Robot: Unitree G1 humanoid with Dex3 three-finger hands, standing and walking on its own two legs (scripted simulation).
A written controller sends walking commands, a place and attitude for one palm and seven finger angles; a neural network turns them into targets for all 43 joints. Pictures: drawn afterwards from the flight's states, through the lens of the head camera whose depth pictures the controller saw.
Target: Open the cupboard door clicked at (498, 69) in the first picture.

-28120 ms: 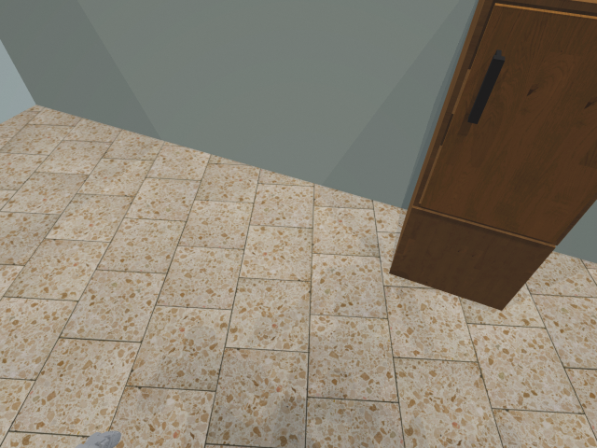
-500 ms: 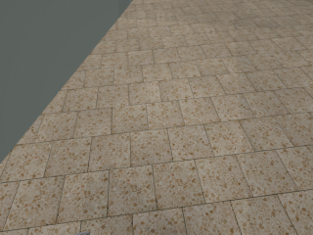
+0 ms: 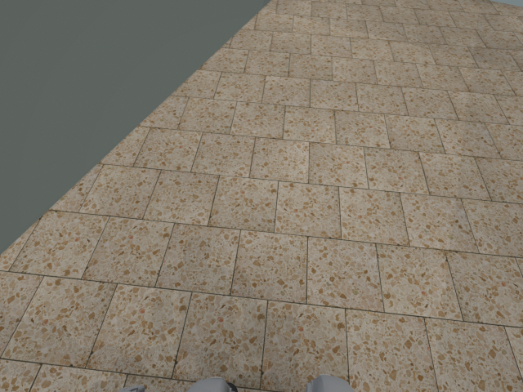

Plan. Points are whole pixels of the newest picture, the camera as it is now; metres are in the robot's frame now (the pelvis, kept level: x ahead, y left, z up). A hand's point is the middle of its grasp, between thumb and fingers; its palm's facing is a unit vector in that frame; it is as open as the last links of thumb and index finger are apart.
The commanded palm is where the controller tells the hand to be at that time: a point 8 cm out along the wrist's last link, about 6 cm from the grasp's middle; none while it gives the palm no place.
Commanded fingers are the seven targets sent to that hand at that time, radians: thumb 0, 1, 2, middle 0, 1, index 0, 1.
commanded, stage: turn to face it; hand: left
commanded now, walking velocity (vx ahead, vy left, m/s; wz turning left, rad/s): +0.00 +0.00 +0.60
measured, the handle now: out of the picture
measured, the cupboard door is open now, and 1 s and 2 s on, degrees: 45 45 45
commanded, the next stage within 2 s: none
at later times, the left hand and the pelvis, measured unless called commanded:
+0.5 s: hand out of the picture +0.05 +0.17 -0.19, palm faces +0.33 -0.92 -0.23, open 7.4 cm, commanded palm none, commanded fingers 0.00 0.90 0.90 -0.20 -0.30 -0.20 -0.30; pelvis +0.07 -0.04 -0.01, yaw +19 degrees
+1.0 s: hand out of the picture +0.06 +0.12 -0.16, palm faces +0.59 -0.77 -0.22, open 7.4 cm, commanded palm none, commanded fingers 0.00 0.90 0.90 -0.20 -0.30 -0.20 -0.30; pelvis +0.11 -0.07 +0.00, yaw +38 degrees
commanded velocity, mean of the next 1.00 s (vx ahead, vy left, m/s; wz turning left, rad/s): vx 0.00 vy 0.00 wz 0.60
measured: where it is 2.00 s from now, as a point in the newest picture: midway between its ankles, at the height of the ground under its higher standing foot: outside the picture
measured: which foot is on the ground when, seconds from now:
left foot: down 0.00-0.12, up 0.14-0.42, down 0.44-0.74, up 0.76-1.00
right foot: up 0.00-0.10, down 0.12-0.44, up 0.46-0.72, down 0.74-1.00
